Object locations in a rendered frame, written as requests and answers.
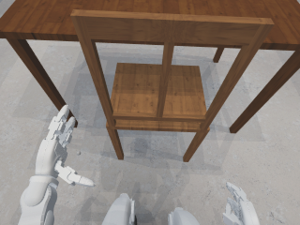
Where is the table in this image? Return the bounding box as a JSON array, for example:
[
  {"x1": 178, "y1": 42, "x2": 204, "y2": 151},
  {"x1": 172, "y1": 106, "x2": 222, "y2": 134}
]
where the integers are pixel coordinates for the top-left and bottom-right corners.
[{"x1": 0, "y1": 0, "x2": 300, "y2": 134}]

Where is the left robot forearm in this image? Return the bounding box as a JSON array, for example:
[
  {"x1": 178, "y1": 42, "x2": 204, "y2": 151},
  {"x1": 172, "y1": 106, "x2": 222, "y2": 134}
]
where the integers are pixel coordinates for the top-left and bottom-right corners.
[{"x1": 18, "y1": 174, "x2": 59, "y2": 225}]

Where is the chair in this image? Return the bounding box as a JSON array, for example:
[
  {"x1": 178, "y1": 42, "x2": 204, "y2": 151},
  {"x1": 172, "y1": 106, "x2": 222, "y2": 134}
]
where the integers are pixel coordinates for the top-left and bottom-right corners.
[{"x1": 70, "y1": 9, "x2": 275, "y2": 162}]

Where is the right robot thigh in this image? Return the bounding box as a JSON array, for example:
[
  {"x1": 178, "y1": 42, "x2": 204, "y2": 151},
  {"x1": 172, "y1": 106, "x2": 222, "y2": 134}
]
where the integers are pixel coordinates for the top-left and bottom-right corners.
[{"x1": 168, "y1": 210, "x2": 200, "y2": 225}]

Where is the robot right hand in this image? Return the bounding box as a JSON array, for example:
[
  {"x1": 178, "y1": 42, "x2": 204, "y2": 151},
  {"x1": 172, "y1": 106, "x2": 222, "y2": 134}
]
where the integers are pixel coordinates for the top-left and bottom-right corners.
[{"x1": 222, "y1": 182, "x2": 262, "y2": 225}]

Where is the robot left shin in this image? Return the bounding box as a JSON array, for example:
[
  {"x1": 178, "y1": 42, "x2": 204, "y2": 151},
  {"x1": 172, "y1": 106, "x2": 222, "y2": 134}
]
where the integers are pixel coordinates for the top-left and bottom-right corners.
[{"x1": 119, "y1": 193, "x2": 134, "y2": 225}]

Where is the robot left hand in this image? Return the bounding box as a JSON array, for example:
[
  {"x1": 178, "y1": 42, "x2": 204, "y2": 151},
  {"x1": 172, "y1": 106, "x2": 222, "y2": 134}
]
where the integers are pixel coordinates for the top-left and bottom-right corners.
[{"x1": 35, "y1": 104, "x2": 95, "y2": 188}]

